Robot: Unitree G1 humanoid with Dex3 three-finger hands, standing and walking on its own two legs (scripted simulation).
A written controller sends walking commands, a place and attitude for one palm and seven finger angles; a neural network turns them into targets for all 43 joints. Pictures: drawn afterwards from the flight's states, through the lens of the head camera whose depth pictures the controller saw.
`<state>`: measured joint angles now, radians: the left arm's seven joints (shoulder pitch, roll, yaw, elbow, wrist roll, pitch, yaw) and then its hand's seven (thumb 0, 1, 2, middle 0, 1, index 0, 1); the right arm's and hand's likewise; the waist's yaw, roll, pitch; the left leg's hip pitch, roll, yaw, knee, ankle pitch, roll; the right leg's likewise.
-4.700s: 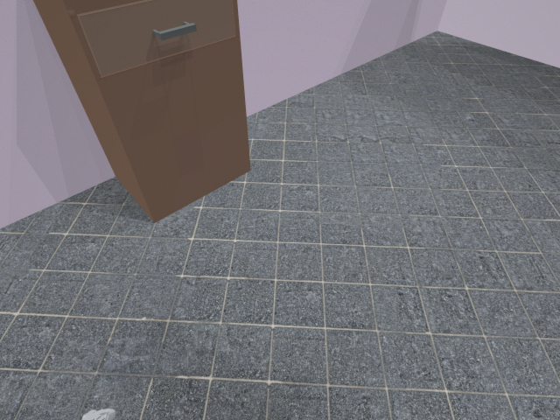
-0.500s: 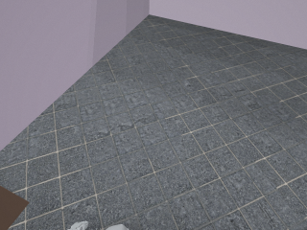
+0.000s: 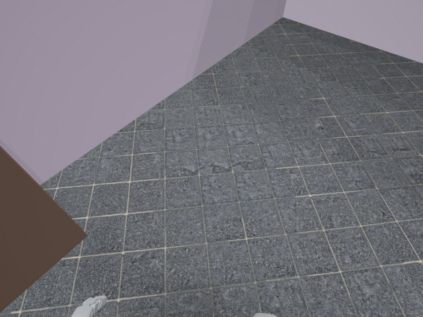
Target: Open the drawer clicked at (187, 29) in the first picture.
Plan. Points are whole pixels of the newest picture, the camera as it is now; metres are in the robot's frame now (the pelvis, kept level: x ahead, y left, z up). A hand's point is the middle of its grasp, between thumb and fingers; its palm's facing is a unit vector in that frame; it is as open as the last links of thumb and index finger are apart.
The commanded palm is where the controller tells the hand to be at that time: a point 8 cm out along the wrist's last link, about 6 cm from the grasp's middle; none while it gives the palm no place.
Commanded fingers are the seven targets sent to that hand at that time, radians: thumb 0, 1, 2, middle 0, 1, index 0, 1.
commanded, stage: turn to face it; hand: left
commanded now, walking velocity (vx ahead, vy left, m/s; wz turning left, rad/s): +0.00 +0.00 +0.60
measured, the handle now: out of the picture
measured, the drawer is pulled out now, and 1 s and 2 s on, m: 0.00 0.00 0.00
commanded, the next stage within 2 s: take the last steps up to it in 1.26 s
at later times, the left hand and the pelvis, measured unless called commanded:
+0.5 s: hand out of the picture -0.06 +0.16 -0.16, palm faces +0.35 -0.90 -0.26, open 7.4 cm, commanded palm none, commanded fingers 0.00 0.90 0.90 -0.20 -0.30 -0.20 -0.30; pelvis -0.04 -0.04 +0.00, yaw +20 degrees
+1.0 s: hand out of the picture -0.06 +0.21 -0.14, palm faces +0.56 -0.77 -0.30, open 7.4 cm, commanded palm none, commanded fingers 0.00 0.90 0.90 -0.20 -0.30 -0.20 -0.30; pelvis -0.05 -0.04 +0.00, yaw +36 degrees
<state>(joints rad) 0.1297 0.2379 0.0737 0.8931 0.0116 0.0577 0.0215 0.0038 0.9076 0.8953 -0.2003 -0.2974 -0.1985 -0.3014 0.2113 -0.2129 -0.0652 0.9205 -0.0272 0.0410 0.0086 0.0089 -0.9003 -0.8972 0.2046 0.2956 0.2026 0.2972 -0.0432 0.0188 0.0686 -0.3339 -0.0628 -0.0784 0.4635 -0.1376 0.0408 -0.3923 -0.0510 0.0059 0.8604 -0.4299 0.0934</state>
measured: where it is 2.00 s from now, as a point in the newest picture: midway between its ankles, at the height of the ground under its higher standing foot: outside the picture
